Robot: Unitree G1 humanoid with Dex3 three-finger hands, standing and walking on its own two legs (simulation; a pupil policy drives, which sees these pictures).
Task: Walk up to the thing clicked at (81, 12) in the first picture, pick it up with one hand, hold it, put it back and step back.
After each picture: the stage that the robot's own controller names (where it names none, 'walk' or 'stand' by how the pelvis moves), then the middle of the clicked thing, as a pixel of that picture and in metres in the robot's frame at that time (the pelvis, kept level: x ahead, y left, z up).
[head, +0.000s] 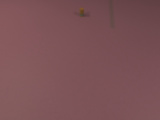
stand; (81, 12) +2.07 +0.09 -0.72
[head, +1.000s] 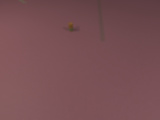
walk; (70, 27) +1.92 +0.34 -0.70
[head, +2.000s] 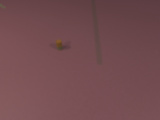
walk; (59, 45) +1.32 +0.42 -0.72
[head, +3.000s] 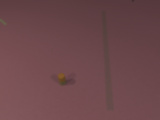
walk; (62, 79) +0.89 +0.32 -0.72
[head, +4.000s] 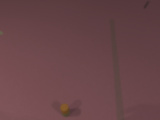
walk; (65, 110) +0.56 +0.23 -0.71
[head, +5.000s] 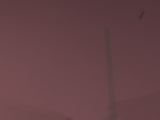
stand; out of the picture +0.41 +0.20 -0.70
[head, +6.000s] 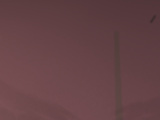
stand; out of the picture +0.39 +0.18 -0.72
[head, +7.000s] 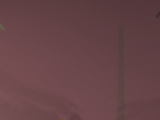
stand; out of the picture +0.42 +0.17 -0.72
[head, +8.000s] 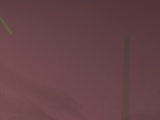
stand; out of the picture +0.41 +0.16 -0.72
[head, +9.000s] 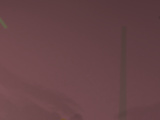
stand; out of the picture +0.42 +0.16 -0.72
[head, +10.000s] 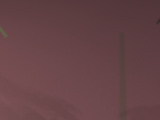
stand; out of the picture +0.41 +0.17 -0.72
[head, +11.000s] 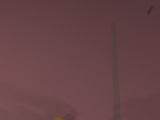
stand; out of the picture +0.43 +0.19 -0.72
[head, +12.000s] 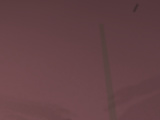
stand; out of the picture +0.37 +0.23 -0.72
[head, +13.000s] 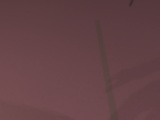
rise first; out of the picture +0.31 +0.23 -0.71
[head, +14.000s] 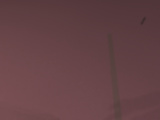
stand; out of the picture +0.41 +0.16 -0.72
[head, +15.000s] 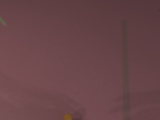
stand; out of the picture +0.43 +0.14 -0.71
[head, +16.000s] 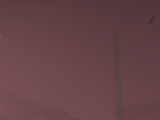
stand; out of the picture +0.44 +0.16 -0.72
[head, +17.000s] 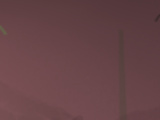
stand; out of the picture +0.44 +0.15 -0.72
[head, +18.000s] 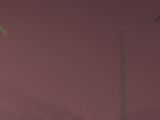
stand; out of the picture +0.43 +0.15 -0.72
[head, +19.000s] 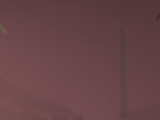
go down; out of the picture +0.43 +0.15 -0.72
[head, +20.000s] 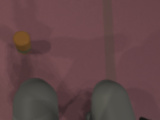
go down; (22, 43) +0.51 +0.23 -0.30
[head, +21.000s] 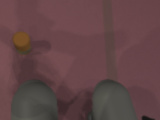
approach; (22, 44) +0.50 +0.23 -0.29
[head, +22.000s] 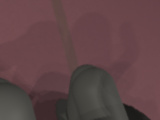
close in; out of the picture +0.48 +0.29 -0.22
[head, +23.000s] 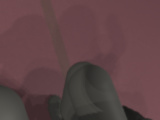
close; out of the picture +0.47 +0.30 -0.23
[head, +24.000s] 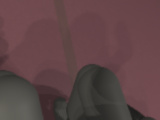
lift; out of the picture +0.42 +0.26 -0.22
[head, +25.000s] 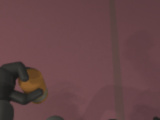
lift; (34, 87) +0.33 +0.17 -0.01
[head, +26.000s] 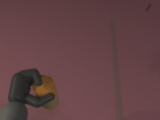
hold; (47, 94) +0.32 +0.14 +0.01
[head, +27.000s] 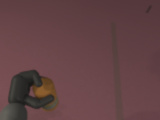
hold; (46, 95) +0.32 +0.15 +0.00
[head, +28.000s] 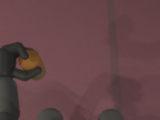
crouch; (33, 66) +0.41 +0.18 -0.08
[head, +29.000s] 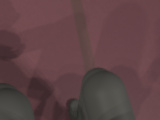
lower; out of the picture +0.45 +0.28 -0.19
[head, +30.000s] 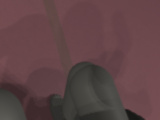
lower; out of the picture +0.43 +0.31 -0.23
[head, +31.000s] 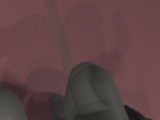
lower; out of the picture +0.43 +0.31 -0.23
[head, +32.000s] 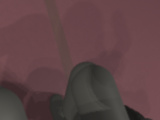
lower; out of the picture +0.43 +0.31 -0.23
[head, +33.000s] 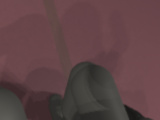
lower; out of the picture +0.44 +0.31 -0.23
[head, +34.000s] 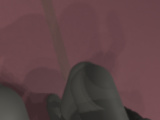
withdraw; out of the picture +0.43 +0.30 -0.24
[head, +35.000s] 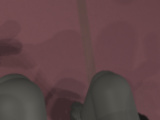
stand; out of the picture +0.44 +0.27 -0.25
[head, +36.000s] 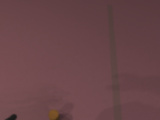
stand; (54, 116) +0.41 +0.18 -0.62
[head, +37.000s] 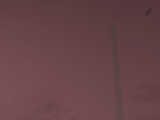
stand; out of the picture +0.41 +0.19 -0.66
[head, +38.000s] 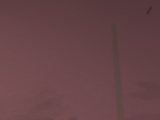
stand; out of the picture +0.41 +0.18 -0.66
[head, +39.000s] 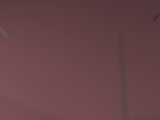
stand; out of the picture +0.43 +0.17 -0.72
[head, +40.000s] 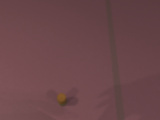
walk; (62, 99) +0.49 +0.17 -0.69
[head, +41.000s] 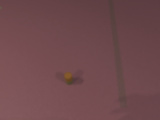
walk; (68, 78) +0.72 +0.20 -0.70
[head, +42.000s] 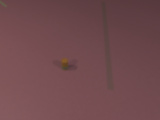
stand; (64, 64) +1.02 +0.19 -0.71
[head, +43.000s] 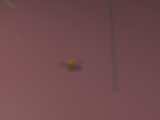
stand; (70, 65) +1.01 +0.18 -0.72
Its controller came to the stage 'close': yes
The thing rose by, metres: 0.70
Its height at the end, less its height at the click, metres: +0.00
